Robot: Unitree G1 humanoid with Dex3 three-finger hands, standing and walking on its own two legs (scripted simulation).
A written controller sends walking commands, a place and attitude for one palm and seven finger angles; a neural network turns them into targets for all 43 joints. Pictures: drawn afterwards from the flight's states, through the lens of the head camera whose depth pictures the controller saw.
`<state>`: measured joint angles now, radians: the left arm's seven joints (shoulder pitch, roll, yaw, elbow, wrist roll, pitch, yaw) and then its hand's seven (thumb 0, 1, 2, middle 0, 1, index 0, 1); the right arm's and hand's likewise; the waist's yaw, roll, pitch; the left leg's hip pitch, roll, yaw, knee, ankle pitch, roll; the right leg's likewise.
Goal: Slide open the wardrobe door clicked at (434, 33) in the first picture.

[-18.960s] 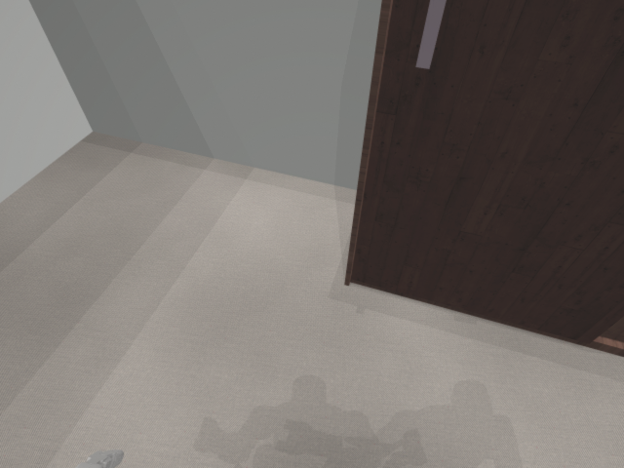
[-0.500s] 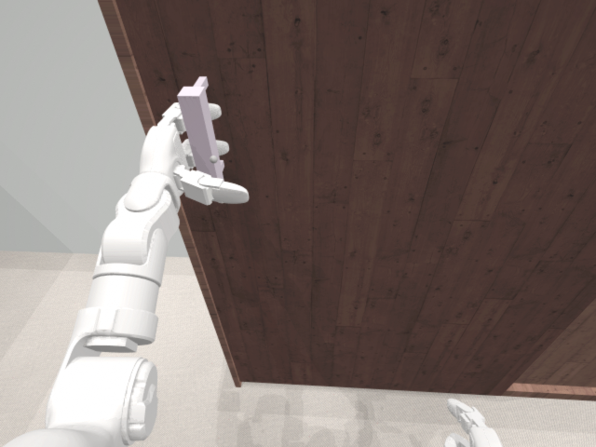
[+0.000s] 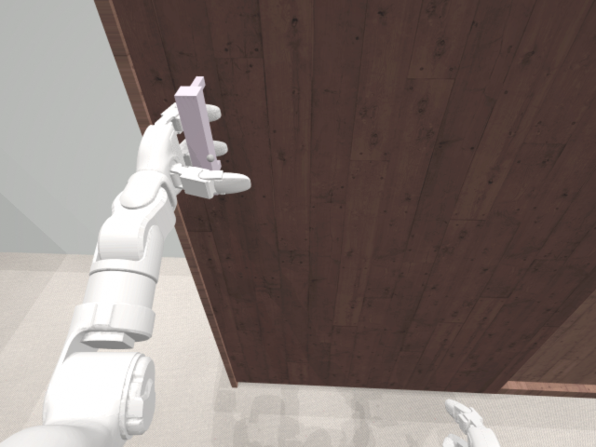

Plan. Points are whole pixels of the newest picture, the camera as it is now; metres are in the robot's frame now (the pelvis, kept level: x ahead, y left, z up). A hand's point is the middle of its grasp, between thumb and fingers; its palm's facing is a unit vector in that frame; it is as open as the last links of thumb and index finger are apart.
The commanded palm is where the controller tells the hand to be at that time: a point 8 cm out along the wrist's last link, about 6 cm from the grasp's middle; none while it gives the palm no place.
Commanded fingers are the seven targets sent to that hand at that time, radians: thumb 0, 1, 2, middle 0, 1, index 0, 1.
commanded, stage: grip the handle and tug to test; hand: left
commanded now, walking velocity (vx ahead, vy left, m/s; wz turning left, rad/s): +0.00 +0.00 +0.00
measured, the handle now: (204, 136) +0.47 +0.16 +0.21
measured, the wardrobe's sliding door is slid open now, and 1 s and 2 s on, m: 0.00 0.00 0.00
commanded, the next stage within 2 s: tug the door sideways, standing still in 1.20 s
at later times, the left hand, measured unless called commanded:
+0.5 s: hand (211, 157) +0.41 +0.14 +0.22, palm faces +0.05 -1.00 +0.00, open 6.0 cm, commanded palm +0.39 +0.18 +0.22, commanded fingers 0.00 0.90 0.90 -0.45 -1.40 -0.45 -1.40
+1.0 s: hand (210, 157) +0.41 +0.14 +0.22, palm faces +0.03 -1.00 +0.01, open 6.1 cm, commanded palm +0.37 +0.19 +0.22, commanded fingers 0.00 0.90 0.90 -0.45 -1.40 -0.45 -1.40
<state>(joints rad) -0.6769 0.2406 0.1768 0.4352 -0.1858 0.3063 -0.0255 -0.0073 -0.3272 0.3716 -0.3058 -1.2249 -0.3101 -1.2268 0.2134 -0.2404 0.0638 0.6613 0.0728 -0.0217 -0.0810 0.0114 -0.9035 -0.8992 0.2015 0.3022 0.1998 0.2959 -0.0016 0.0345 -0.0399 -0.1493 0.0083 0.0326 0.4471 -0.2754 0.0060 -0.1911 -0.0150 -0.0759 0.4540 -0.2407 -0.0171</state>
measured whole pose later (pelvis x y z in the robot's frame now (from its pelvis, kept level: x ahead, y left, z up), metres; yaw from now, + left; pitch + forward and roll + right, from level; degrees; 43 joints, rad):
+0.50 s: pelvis +0.00 +0.00 +0.00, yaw +0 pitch -1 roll +0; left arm -0.67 0.24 0.18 0.43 -0.18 0.30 -0.02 0.01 0.65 0.78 -0.40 -1.38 -0.38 -1.36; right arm 0.23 -0.25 0.06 0.66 0.07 -0.03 -0.08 0.01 -0.90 -0.90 0.20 0.30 0.20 0.30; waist 0.00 0.04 -0.04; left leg -0.15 0.01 0.03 0.44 -0.28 0.00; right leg -0.19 -0.01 -0.08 0.45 -0.24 -0.02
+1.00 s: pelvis +0.01 +0.00 +0.00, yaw -1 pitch -1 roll +0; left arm -0.61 0.26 0.22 0.36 -0.19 0.32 -0.04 0.01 0.66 0.75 -0.37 -1.40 -0.36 -1.37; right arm 0.21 -0.25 0.06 0.62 0.07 0.00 -0.07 0.01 -0.90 -0.90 0.20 0.30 0.20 0.30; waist -0.02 0.04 -0.05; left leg -0.13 0.02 0.05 0.43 -0.28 0.00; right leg -0.18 0.00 -0.06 0.43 -0.24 -0.02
